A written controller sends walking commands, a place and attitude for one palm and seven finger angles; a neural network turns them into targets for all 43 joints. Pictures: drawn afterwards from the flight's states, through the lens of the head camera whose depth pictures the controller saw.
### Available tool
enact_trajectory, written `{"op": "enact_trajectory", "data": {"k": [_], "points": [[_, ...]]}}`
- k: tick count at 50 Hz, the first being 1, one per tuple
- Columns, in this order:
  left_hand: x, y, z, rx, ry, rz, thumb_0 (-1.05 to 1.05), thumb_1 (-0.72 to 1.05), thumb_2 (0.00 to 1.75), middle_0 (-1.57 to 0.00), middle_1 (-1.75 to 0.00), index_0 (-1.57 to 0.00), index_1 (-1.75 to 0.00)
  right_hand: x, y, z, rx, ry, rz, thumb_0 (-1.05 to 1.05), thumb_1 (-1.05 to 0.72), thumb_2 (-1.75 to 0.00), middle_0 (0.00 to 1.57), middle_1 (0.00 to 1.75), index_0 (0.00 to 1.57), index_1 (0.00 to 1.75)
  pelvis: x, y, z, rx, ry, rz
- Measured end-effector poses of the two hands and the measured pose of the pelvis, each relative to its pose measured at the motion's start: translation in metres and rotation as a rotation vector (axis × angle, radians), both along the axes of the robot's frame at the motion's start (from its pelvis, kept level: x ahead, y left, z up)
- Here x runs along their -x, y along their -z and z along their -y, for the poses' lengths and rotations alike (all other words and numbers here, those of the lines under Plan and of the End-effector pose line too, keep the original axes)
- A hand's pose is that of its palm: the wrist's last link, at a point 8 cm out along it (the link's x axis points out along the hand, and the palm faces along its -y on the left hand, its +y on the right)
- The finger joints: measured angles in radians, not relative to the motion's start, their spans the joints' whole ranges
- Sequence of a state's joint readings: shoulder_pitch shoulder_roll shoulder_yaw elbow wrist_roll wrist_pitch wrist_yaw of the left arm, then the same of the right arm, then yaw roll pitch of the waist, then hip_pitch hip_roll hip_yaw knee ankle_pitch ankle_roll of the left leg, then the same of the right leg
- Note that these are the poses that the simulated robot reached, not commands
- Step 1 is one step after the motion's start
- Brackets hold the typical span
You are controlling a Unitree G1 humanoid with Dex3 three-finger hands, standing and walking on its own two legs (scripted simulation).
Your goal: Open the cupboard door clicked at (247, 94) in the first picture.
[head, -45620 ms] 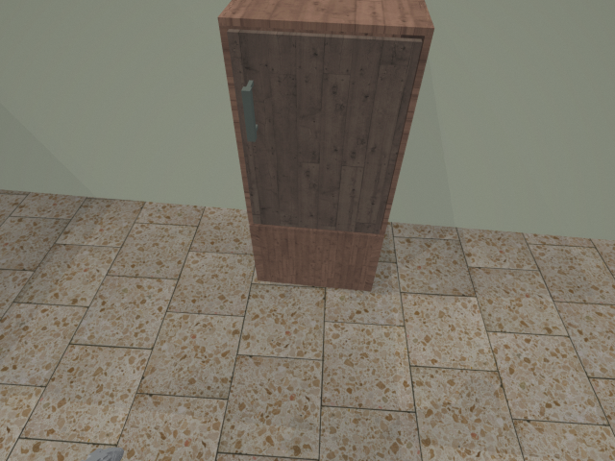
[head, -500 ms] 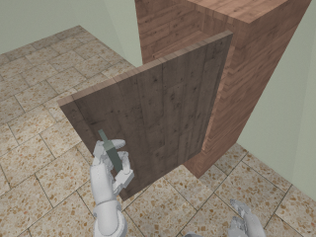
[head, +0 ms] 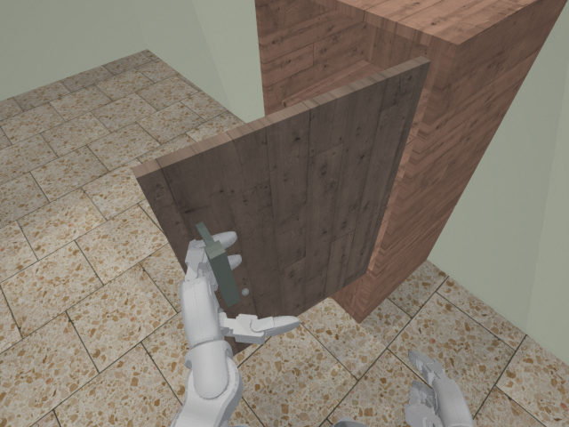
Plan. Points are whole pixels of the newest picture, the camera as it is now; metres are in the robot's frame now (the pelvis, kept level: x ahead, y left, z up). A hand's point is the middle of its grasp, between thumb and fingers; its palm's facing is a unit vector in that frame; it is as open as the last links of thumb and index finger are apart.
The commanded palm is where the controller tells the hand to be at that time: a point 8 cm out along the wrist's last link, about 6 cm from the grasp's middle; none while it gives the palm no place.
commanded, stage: open thumb and fingers to let go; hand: left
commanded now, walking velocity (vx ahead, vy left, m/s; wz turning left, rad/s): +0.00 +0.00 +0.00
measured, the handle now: (217, 265) +0.32 +0.11 +0.07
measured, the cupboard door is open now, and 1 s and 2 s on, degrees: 81 82 82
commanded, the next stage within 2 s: slide the hand sideways off the handle in 0.22 s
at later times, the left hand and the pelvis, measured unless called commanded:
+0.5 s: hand (235, 320) +0.25 +0.08 +0.06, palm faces -0.15 -0.98 -0.10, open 15.8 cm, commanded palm +0.23 +0.12 +0.06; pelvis +0.00 +0.02 -0.01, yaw +0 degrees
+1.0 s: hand (203, 341) +0.22 +0.11 +0.06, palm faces -0.09 -1.00 -0.03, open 16.0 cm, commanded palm +0.19 +0.18 +0.06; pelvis +0.01 +0.03 -0.01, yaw -2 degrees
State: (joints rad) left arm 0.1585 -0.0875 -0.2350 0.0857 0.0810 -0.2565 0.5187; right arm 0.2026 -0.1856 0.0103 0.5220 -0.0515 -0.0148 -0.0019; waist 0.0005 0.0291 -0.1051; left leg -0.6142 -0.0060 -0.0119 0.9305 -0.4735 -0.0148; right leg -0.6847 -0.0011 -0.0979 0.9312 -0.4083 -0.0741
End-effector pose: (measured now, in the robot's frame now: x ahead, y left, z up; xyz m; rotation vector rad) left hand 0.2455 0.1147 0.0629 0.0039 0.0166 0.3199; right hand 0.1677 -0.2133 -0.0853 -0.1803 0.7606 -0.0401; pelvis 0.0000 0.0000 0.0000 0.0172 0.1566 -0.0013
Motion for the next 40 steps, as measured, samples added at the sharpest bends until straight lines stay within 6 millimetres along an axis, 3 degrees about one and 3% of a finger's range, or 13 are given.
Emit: {"op": "enact_trajectory", "data": {"k": [6, 18, 23, 27, 32, 40], "points": [[-0.001, 0.0, -0.002, 0.004, 0.03, 0.001, -0.01, -0.47, 0.31, -0.27, -0.91, -0.28, -0.9, 0.001, -0.002, -0.01, 0.001, -0.004, 0.0, 0.01, -0.9, -0.9, 0.2, 0.3, 0.2, 0.3, -0.001, 0.0, -0.007, 0.007, 0.006, 0.001], [0.002, 0.0, -0.008, -0.009, 0.08, 0.003, -0.01, -0.5, 0.3, -0.4, -0.64, -0.4, -0.65, -0.001, 0.0, -0.021, -0.003, -0.014, 0.0, 0.01, -0.9, -0.9, 0.2, 0.3, 0.2, 0.3, -0.002, 0.002, -0.019, 0.016, 0.008, 0.0], [0.009, 0.001, -0.019, -0.098, 0.366, 0.03, -0.01, -0.5, 0.3, -0.31, -0.5, -0.26, -0.51, 0.004, 0.003, -0.02, 0.003, -0.019, -0.002, 0.01, -0.9, -0.9, 0.2, 0.3, 0.21, 0.3, 0.001, 0.006, -0.022, 0.016, 0.001, -0.001], [0.014, 0.0, -0.02, -0.05, 0.528, 0.013, -0.02, -0.5, 0.3, -0.24, -0.41, -0.19, -0.41, 0.008, 0.001, -0.019, 0.003, 0.009, 0.016, 0.01, -0.9, -0.9, 0.2, 0.3, 0.2, 0.3, 0.003, 0.006, -0.028, 0.022, 0.002, 0.011], [0.017, -0.001, -0.016, 0.037, 0.51, -0.004, -0.01, -0.5, 0.3, -0.18, -0.34, -0.2, -0.36, 0.009, -0.007, -0.022, 0.004, 0.031, 0.047, 0.01, -0.9, -0.9, 0.2, 0.3, 0.2, 0.3, 0.002, 0.004, -0.032, 0.018, 0.013, 0.008], [0.023, 0.001, -0.021, 0.008, 0.468, 0.005, -0.01, -0.5, 0.3, -0.21, -0.36, -0.22, -0.34, 0.003, -0.012, -0.025, -0.004, 0.021, 0.074, 0.01, -0.9, -0.9, 0.2, 0.3, 0.2, 0.3, -0.003, 0.008, -0.031, 0.015, 0.029, -0.009]]}}
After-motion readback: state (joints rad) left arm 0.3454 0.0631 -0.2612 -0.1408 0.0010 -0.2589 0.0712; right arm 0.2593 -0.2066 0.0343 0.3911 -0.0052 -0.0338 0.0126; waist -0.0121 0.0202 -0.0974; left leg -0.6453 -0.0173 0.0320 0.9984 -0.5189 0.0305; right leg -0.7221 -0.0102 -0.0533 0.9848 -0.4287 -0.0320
